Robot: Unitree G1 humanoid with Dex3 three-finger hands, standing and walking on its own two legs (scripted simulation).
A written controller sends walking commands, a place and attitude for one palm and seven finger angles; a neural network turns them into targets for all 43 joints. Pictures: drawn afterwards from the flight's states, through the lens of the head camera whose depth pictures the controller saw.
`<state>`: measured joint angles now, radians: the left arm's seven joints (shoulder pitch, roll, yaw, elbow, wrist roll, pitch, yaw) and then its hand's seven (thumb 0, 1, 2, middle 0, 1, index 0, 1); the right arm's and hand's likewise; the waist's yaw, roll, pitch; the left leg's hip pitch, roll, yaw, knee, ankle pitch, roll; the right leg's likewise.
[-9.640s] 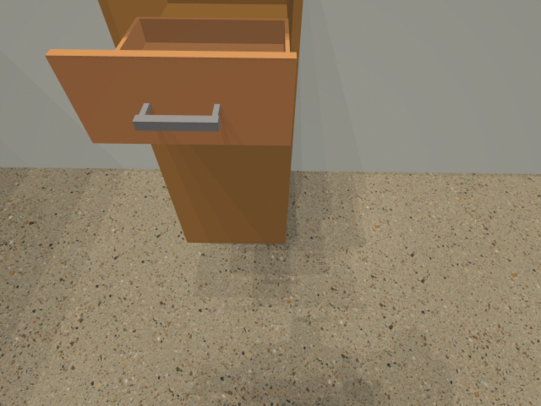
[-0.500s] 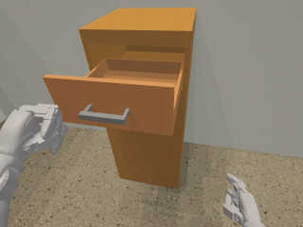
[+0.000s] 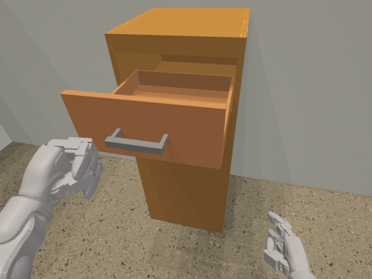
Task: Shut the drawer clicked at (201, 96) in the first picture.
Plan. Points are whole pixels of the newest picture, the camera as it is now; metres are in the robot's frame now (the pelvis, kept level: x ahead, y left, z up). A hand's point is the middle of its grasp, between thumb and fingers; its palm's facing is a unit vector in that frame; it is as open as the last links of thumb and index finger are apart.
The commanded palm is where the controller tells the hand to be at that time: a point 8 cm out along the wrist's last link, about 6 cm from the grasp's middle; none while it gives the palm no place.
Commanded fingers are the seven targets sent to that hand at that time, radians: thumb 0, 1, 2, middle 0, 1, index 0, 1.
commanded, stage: bring the fist close to the handle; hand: left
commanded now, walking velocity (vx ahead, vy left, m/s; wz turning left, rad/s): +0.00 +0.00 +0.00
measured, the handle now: (137, 140) +0.37 +0.18 +0.15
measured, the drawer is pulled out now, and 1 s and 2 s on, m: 0.28 0.28 0.24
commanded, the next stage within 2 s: push the drawer shut in 1.20 s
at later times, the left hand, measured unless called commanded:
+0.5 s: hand (123, 173) +0.24 +0.16 +0.17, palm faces -0.03 -1.00 -0.09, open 3.3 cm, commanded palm +0.22 +0.20 +0.18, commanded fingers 0.00 0.90 0.90 -1.40 -1.60 -1.40 -1.60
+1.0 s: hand (135, 170) +0.27 +0.15 +0.14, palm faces -0.03 -1.00 -0.09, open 3.3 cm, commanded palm +0.24 +0.20 +0.15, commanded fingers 0.00 0.90 0.90 -1.40 -1.60 -1.40 -1.60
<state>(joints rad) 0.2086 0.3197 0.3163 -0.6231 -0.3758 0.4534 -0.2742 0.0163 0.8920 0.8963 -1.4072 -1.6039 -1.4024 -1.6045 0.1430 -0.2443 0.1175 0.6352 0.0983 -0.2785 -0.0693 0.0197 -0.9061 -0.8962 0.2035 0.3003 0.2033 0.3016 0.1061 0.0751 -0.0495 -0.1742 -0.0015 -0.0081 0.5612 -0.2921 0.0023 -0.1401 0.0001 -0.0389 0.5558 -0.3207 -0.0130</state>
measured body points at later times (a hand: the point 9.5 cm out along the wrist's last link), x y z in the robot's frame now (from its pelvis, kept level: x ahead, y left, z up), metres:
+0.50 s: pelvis +0.01 -0.01 +0.00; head -0.03 -0.04 +0.45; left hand +0.24 +0.21 +0.18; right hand +0.19 -0.24 -0.07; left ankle +0.01 +0.12 -0.73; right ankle -0.01 -0.11 -0.73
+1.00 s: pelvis +0.03 -0.01 +0.00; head +0.01 -0.04 +0.45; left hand +0.27 +0.21 +0.15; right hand +0.21 -0.24 -0.08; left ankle +0.01 +0.12 -0.73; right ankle -0.01 -0.11 -0.73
